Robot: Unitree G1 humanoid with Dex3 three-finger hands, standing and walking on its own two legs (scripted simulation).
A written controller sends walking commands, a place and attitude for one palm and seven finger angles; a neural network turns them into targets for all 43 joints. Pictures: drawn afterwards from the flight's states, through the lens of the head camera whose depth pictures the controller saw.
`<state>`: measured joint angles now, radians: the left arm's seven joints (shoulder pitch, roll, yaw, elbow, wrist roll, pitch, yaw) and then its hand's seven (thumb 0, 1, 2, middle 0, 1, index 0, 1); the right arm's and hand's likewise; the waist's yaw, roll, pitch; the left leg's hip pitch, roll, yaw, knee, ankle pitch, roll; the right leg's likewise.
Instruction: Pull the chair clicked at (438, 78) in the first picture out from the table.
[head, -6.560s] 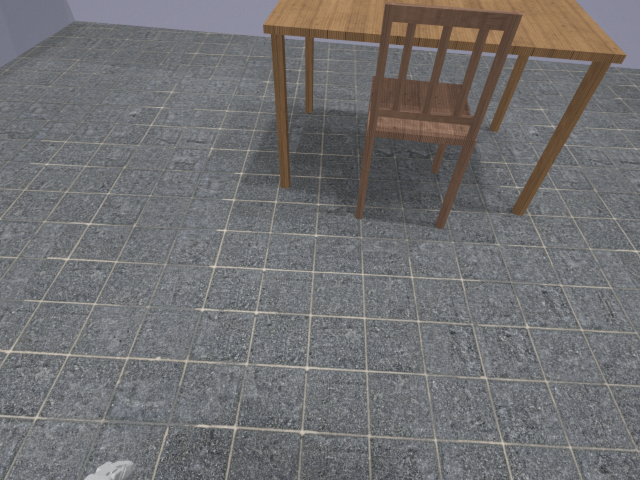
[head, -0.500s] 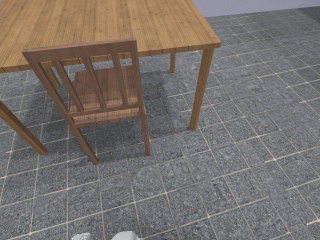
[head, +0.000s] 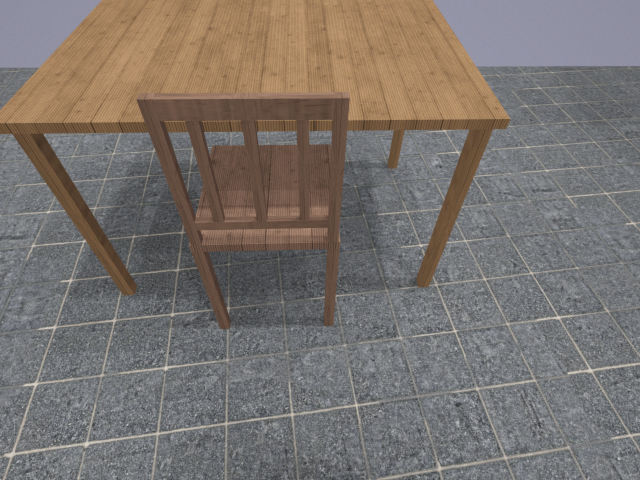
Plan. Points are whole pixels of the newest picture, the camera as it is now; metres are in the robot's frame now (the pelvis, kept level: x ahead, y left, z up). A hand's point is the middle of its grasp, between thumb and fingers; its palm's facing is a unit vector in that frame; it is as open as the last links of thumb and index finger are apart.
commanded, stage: take the last steps up to it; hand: left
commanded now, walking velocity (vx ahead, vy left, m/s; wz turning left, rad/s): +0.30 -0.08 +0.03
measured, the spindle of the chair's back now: (256, 174) +0.72 +0.18 -0.08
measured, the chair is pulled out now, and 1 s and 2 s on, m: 0.00 0.00 0.00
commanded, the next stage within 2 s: come to a stop and stand still in 0.76 s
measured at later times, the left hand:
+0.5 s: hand out of the picture +0.01 +0.13 -0.18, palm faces +0.14 -0.98 -0.12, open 7.4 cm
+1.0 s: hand (248, 344) +0.36 +0.14 -0.17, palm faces +0.01 -0.97 -0.23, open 7.3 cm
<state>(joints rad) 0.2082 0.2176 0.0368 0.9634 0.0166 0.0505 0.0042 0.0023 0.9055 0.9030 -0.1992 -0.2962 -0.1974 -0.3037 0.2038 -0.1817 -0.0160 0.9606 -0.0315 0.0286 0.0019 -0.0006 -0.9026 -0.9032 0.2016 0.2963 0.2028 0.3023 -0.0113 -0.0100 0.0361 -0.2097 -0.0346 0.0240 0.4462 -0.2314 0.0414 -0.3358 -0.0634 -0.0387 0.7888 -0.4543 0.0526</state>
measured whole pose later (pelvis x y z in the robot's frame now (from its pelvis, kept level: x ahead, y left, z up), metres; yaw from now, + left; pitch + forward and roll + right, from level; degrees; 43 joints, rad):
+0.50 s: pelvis +0.13 +0.00 -0.01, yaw +3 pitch +1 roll +0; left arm 0.48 0.10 0.02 1.15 0.02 -0.04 0.00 0.00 0.90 0.90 -0.20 -0.30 -0.20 -0.30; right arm 0.21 -0.18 -0.04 1.05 -0.03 -0.02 0.02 0.00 -0.91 -0.90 0.19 0.30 0.20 0.30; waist 0.03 -0.01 0.05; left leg -0.40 0.06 0.10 0.60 -0.24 0.04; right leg 0.00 -0.02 -0.11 0.42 -0.44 0.00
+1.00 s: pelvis +0.29 -0.04 -0.01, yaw +1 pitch -1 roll +1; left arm 0.18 0.15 0.02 1.03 0.02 -0.04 0.01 0.00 0.91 0.90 -0.20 -0.30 -0.20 -0.30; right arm 0.27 -0.18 -0.04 1.09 -0.01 0.01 -0.02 0.00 -0.91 -0.90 0.20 0.30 0.20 0.30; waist -0.02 0.05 0.05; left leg -0.28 0.05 0.04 0.91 -0.55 -0.01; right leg -0.32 -0.04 -0.12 0.58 -0.24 -0.04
